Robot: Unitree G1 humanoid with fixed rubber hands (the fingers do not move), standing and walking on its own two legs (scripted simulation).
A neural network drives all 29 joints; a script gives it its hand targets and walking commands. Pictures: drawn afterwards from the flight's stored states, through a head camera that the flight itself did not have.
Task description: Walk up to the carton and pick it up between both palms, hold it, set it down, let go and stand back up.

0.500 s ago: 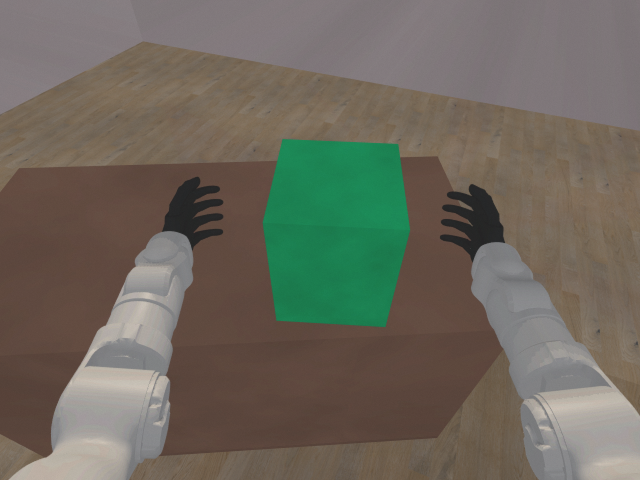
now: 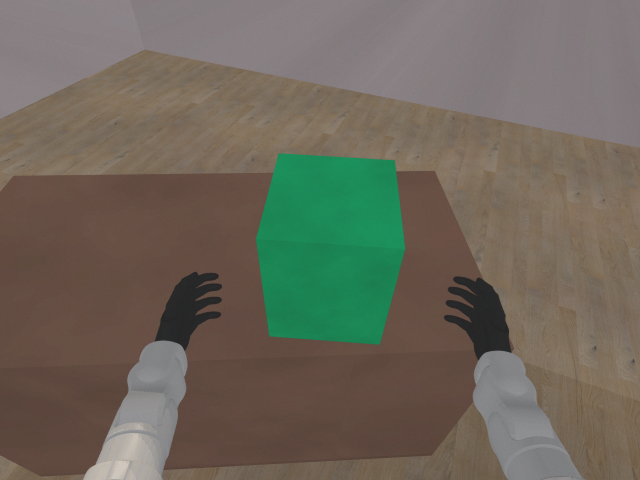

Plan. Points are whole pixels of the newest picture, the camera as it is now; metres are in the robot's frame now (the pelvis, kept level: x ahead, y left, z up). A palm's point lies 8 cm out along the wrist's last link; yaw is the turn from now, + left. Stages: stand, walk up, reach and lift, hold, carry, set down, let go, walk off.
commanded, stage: set down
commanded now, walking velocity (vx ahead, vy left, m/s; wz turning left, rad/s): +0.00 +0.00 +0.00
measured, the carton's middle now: (330, 250) +0.49 +0.01 -0.02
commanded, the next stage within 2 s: let go in 1.36 s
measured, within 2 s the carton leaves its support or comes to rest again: neither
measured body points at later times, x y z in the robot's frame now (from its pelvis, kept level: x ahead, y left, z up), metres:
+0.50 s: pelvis +0.00 +0.01 -0.01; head +0.01 +0.02 +0.44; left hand +0.25 +0.24 -0.04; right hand +0.24 -0.19 -0.04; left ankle +0.00 +0.12 -0.75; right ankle +0.01 -0.12 -0.75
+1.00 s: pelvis +0.01 +0.00 +0.00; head +0.00 +0.02 +0.45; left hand +0.22 +0.24 -0.05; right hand +0.22 -0.19 -0.05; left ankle +0.00 +0.12 -0.75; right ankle +0.01 -0.12 -0.75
